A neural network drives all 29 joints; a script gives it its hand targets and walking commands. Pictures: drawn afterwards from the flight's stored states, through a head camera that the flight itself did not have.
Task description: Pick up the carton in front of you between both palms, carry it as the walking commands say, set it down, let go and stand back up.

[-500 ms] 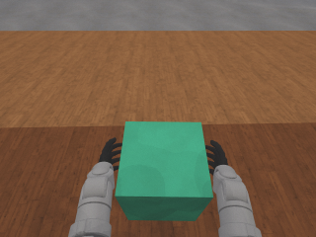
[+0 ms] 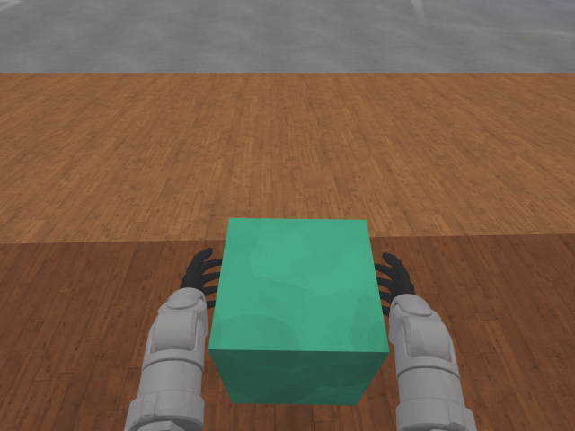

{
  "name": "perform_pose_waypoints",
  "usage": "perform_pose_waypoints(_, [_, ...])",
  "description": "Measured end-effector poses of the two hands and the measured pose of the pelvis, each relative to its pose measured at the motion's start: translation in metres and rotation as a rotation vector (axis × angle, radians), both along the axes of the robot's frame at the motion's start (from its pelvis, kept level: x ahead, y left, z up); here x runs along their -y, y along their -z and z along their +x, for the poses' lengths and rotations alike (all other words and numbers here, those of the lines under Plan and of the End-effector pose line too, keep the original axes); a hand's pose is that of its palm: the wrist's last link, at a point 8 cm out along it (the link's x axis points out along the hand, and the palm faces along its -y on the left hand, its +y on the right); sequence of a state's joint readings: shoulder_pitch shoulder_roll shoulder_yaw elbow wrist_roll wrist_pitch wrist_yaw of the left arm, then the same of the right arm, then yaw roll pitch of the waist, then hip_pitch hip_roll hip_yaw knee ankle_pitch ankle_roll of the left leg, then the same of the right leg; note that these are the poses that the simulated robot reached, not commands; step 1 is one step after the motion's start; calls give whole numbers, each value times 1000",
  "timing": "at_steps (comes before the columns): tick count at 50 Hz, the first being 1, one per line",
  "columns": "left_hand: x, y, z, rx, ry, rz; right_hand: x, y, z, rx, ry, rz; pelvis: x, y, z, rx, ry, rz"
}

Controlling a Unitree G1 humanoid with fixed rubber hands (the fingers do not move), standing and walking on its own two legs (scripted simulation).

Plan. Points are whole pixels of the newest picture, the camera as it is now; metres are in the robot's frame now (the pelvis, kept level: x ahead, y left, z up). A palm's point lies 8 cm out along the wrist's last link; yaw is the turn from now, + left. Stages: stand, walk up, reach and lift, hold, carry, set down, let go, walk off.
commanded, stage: reach and lift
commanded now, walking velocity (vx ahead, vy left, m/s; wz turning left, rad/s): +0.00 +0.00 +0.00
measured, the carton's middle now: (295, 316) +0.32 +0.00 -0.04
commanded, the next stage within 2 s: hold in 0.58 s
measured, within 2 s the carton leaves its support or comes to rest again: neither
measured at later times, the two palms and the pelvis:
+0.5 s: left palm (193, 291) +0.31 +0.15 +0.04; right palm (402, 297) +0.31 -0.15 +0.04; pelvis +0.02 +0.00 +0.01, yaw +0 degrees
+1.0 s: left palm (189, 295) +0.29 +0.15 +0.05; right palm (408, 301) +0.29 -0.15 +0.05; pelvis +0.00 +0.00 +0.00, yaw +0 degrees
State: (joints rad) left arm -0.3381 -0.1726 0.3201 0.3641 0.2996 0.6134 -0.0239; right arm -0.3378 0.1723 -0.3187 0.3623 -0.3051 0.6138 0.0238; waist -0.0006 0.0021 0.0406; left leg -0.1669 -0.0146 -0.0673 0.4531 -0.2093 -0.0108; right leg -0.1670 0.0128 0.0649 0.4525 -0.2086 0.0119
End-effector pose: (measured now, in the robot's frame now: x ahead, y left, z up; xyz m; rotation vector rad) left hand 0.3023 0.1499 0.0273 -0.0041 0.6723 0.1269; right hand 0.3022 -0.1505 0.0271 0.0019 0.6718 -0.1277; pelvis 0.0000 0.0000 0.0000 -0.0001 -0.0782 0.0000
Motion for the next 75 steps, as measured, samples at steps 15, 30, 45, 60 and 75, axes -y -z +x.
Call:
perform_pose_waypoints(15, [1, -7, 6, -3, 20, 26, 1, -8, 5, -3, -19, -27, 1, -5, 15, 11, 0, 1])
perform_pose_waypoints(30, [1, -14, 3, -1, 23, 31, 1, -14, 2, -1, -22, -31, 1, -6, 17, 27, 0, 2])
perform_pose_waypoints(45, [1, -25, -12, 1, 17, 25, 1, -25, -12, 1, -16, -22, 1, -6, 8, 65, 1, 1])
perform_pose_waypoints(60, [1, -28, -9, 14, 6, 11, 1, -28, -8, 14, -6, -8, 1, -4, 2, 65, -3, 1])
perform_pose_waypoints(75, [1, -27, -6, 8, 20, 29, 1, -27, -6, 8, -19, -26, 1, -6, 11, 61, -2, 1])
